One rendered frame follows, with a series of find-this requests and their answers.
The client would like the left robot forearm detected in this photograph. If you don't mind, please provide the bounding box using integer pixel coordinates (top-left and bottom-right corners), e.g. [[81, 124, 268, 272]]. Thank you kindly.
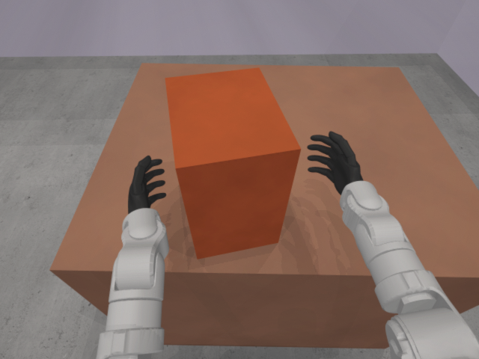
[[96, 208, 169, 359]]

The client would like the carton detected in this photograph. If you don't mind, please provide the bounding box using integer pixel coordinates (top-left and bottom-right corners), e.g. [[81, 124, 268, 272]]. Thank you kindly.
[[165, 67, 301, 260]]

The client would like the pedestal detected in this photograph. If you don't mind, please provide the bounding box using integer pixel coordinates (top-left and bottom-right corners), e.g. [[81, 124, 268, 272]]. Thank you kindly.
[[50, 63, 479, 349]]

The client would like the left robot hand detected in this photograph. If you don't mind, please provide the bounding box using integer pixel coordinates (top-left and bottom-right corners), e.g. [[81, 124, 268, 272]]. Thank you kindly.
[[128, 156, 166, 214]]

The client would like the right robot forearm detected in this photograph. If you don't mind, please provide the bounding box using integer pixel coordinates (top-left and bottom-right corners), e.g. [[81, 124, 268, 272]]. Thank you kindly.
[[340, 181, 479, 350]]

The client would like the right robot hand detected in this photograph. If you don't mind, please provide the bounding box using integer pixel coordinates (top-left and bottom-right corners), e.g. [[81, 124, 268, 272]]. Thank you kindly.
[[308, 131, 364, 195]]

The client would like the right robot upper arm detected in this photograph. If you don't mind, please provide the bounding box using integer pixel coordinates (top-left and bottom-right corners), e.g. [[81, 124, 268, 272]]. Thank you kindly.
[[385, 307, 479, 359]]

